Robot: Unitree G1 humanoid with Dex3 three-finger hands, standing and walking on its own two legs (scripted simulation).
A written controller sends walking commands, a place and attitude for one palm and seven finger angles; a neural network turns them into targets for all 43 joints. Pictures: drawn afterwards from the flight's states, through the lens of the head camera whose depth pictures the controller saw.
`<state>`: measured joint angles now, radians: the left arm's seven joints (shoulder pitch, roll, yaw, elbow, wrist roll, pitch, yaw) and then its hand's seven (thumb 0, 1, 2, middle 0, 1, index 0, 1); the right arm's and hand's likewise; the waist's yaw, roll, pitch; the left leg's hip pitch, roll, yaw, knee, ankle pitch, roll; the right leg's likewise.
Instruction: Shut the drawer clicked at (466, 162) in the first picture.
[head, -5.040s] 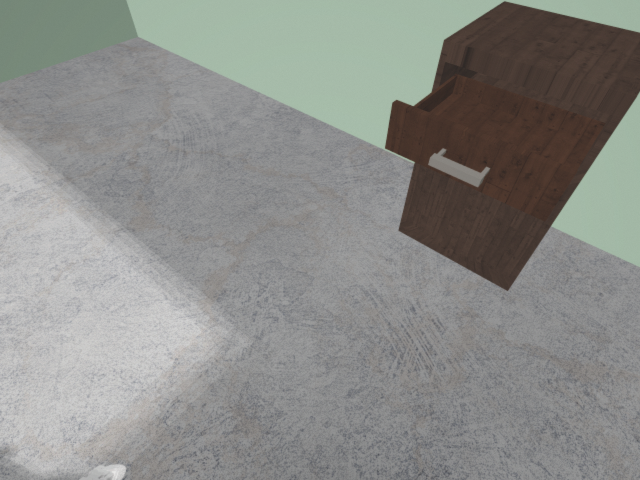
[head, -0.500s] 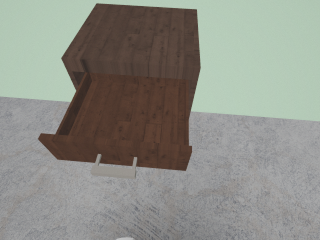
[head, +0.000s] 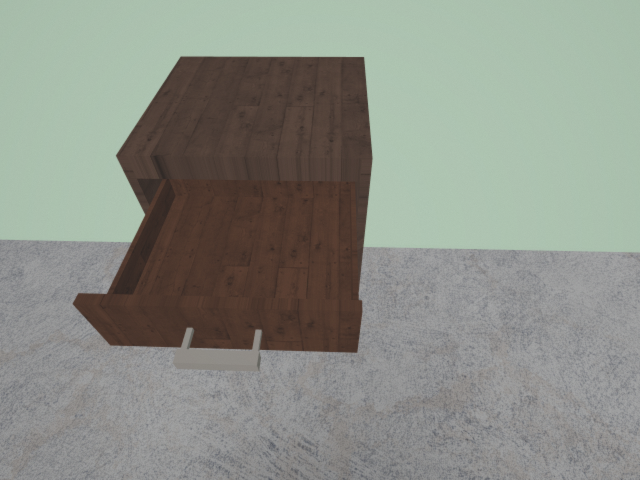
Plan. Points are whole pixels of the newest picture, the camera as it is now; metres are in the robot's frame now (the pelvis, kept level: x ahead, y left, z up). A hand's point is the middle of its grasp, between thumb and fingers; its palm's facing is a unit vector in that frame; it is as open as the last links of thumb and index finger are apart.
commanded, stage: come to a stop and stand still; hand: left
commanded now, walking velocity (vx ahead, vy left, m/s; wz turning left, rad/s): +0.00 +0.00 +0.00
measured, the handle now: (220, 347) +0.33 +0.18 -0.10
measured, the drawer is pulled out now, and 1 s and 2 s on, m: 0.30 0.30 0.30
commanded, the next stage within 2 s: look again from close up in 0.50 s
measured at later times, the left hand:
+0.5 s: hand out of the picture -0.02 +0.12 -0.17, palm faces +0.06 -0.98 -0.17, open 7.4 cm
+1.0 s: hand out of the picture +0.03 +0.20 -0.18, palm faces +0.01 -0.98 -0.21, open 7.4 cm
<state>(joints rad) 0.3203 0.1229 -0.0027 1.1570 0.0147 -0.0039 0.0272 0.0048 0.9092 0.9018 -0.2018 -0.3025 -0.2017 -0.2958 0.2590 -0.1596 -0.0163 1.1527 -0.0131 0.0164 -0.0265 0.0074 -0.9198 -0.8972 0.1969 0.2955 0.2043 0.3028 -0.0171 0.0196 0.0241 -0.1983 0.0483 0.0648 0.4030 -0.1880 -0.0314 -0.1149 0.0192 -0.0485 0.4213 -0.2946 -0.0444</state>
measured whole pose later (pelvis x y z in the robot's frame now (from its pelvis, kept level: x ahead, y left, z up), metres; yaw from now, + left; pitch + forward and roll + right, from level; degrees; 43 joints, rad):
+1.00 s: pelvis +0.01 +0.02 -0.01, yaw +0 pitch +0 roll +0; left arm 0.29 0.18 -0.01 1.01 0.02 0.01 0.04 0.00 0.91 0.90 -0.20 -0.30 -0.20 -0.30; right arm 0.26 -0.17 0.01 1.03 -0.02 -0.01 -0.02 0.01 -0.94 -0.90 0.20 0.30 0.20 0.30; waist 0.01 -0.01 0.00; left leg -0.25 0.00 0.05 0.55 -0.30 0.03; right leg -0.16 0.00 -0.04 0.52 -0.36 -0.02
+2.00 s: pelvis -0.04 -0.01 -0.08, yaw +1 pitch +14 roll +0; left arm 0.49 0.21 0.15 -0.05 -0.26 -0.35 -0.23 0.02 0.90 0.90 -0.83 -0.98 -0.83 -0.98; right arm 0.27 -0.19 0.01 0.57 0.04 -0.16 -0.06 0.02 -0.90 -0.90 0.20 0.30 0.21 0.30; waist -0.03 0.03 -0.15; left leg -0.88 0.03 0.00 1.10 -0.46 -0.01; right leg -0.80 0.02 -0.11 1.10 -0.54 -0.07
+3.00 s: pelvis -0.02 +0.02 -0.08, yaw +1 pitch +13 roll -2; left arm 0.72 0.17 -0.08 -0.35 -0.14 -0.36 -0.05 0.02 0.90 0.90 -1.40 -1.60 -1.40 -1.60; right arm 0.28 -0.23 0.00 0.40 0.03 -0.07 -0.01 0.02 -0.90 -0.90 0.20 0.30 0.21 0.30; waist -0.02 0.04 -0.17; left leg -0.85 0.01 0.02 1.11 -0.49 0.03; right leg -0.76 0.00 -0.09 1.09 -0.56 -0.03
